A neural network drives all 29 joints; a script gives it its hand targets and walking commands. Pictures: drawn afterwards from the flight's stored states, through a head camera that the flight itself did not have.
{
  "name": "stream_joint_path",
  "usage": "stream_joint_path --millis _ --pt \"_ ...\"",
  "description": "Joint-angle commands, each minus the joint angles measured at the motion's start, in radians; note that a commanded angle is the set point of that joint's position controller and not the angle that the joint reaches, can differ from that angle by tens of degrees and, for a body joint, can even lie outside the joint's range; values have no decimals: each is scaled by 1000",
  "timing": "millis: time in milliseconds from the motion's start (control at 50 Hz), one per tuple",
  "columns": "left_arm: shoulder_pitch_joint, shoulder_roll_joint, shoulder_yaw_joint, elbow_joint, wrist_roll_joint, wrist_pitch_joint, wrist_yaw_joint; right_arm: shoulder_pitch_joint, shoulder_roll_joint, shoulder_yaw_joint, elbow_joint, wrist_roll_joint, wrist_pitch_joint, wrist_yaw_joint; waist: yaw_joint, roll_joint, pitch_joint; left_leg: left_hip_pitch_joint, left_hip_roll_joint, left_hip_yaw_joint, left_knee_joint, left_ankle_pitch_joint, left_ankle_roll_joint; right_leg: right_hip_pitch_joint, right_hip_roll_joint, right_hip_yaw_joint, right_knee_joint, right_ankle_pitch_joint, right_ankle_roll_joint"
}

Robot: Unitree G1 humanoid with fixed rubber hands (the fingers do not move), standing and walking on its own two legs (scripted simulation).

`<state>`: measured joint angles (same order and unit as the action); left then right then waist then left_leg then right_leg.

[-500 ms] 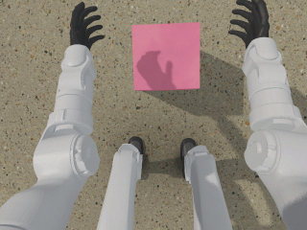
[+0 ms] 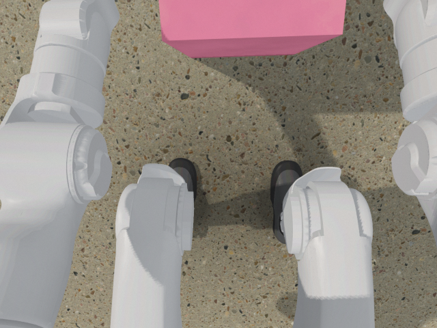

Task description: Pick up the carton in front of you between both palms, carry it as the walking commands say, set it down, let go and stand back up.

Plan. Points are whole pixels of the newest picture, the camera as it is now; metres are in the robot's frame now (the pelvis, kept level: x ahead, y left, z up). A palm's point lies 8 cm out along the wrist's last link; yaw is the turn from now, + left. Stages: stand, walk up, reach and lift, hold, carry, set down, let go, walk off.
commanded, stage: reach and lift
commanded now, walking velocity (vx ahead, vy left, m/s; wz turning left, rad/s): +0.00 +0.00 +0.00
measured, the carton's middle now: out of the picture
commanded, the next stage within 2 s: none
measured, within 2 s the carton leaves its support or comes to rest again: leaves its support in 1.00 s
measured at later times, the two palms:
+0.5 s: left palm out of the picture +0.57 +0.17 -0.20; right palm out of the picture +0.58 -0.17 -0.20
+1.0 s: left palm out of the picture +0.57 +0.14 -0.19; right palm out of the picture +0.58 -0.16 -0.19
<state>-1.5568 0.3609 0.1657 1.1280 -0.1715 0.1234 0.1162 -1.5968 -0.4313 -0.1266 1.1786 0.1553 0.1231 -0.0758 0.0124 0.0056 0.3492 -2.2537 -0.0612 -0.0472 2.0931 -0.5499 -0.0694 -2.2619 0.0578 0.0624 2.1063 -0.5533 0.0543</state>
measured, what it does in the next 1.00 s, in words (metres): stands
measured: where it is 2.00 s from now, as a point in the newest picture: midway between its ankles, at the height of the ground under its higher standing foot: (232, 213)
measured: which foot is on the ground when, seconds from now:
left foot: down 0.00-1.00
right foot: down 0.00-1.00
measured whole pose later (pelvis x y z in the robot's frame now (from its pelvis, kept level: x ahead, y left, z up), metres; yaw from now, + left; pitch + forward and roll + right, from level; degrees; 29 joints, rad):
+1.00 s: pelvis +0.02 +0.00 -0.03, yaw +0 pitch +37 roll +1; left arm -1.45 0.23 0.25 0.88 -0.08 0.27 0.16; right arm -1.49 -0.29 -0.16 0.95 0.11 0.26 -0.16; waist 0.01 -0.01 0.39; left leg -2.23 -0.07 -0.06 2.23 -0.64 -0.08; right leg -2.24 0.07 0.06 2.25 -0.64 0.04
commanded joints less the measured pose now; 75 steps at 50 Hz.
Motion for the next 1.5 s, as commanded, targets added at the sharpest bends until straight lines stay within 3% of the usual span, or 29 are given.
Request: stream_joint_path --millis 0,180,240,360,460,560,600,640,680,720,780,880,980,1020,1060,1100,1180,1220,1260,1360,1480 --pt "-307 138 2 -59 0 -38 -4 -314 -144 0 -64 8 -37 1 -2 -20 -1190 609 36 110 -98 233 6 603 -43 -96 -115 222 -10" --pt "-318 152 -27 -78 -36 -72 6 -359 -130 83 -101 78 -66 -7 35 -47 -1246 638 23 118 -12 424 15 711 -26 -79 -20 433 -7" --pt "-288 121 -45 -82 -50 -69 6 -317 -108 94 -82 81 -61 -12 21 -43 -1283 660 17 122 -7 450 13 730 -21 -87 -15 460 -7" --pt "-246 88 -24 -67 -26 -67 2 -256 -99 37 -46 22 -63 -15 -7 -20 -1189 628 10 107 -20 417 9 629 -18 -95 -30 392 -10" --pt "-292 84 -20 -79 -16 -65 8 -324 -80 46 -87 25 -63 -13 9 -29 -1169 622 5 106 -37 362 14 625 -15 -96 -42 329 -14" --pt "-364 -34 -49 -77 -15 -52 -7 -395 47 96 -83 41 -45 10 16 -41 -1110 624 -10 112 -51 286 17 645 -5 -91 -57 265 -18" --pt "-375 -116 -22 -77 36 -41 -23 -416 161 98 -80 24 -31 39 39 -44 -1071 635 -17 118 -56 266 19 641 6 -93 -55 246 -18" --pt "-492 -512 -78 -107 66 -12 -118 -525 561 157 -98 -3 -6 131 39 -45 -1018 602 -35 124 -49 250 27 622 29 -95 -51 235 -30" --pt "-535 -780 -90 -131 103 30 -214 -532 833 149 -118 -41 29 223 30 -40 -965 574 -47 122 -32 232 44 565 49 -106 -41 219 -34" --pt "-523 -895 -94 -165 114 61 -271 -496 949 125 -157 -54 57 280 32 -23 -934 553 -50 133 -26 221 52 520 56 -122 -38 206 -38" --pt "-496 -955 -111 -206 112 88 -308 -469 1019 133 -191 -52 82 314 44 -25 -928 531 -46 137 -17 234 63 495 57 -123 -25 217 -43" --pt "-522 -1055 -223 -323 20 104 -309 -504 1105 235 -318 25 98 304 37 -30 -1195 631 -49 145 4 379 66 612 62 -124 -10 374 -50" --pt "-598 -1182 -344 -580 -56 126 -276 -571 1202 341 -593 89 117 261 14 -41 -1868 858 -71 157 -9 677 45 927 82 -134 -22 716 -43" --pt "-630 -1221 -395 -701 -62 144 -257 -589 1253 371 -707 77 136 229 4 -34 -2136 933 -84 160 -32 714 36 1016 98 -146 -49 750 -29" --pt "-636 -1211 -414 -772 -56 166 -241 -578 1262 381 -759 61 159 205 -1 -34 -2247 967 -95 161 -72 661 38 1051 111 -153 -88 694 -24" --pt "-598 -1213 -413 -748 -32 191 -241 -523 1285 378 -717 31 187 202 6 -43 -2187 955 -101 170 -122 607 39 1028 115 -159 -136 624 -17" --pt "-466 -1257 -322 -541 57 224 -271 -399 1343 299 -524 -51 222 231 15 -54 -1746 768 -102 185 -217 403 31 862 106 -170 -237 423 -5" --pt "-421 -1282 -222 -446 133 226 -287 -357 1366 207 -417 -121 228 250 22 -53 -1498 654 -99 182 -276 242 31 722 104 -167 -302 254 -13" --pt "-392 -1291 -130 -378 201 228 -298 -330 1377 116 -342 -176 230 263 24 -54 -1370 609 -100 174 -334 156 42 654 108 -163 -360 163 -22" --pt "-371 -1276 -19 -324 292 234 -312 -297 1362 -18 -276 -266 235 278 19 -46 -1335 622 -102 166 -430 87 47 640 115 -160 -451 92 -27" --pt "-388 -1342 -87 -395 264 252 -321 -312 1410 23 -347 -252 250 288 5 -23 -1519 769 -109 172 -504 133 37 772 118 -167 -521 136 -28"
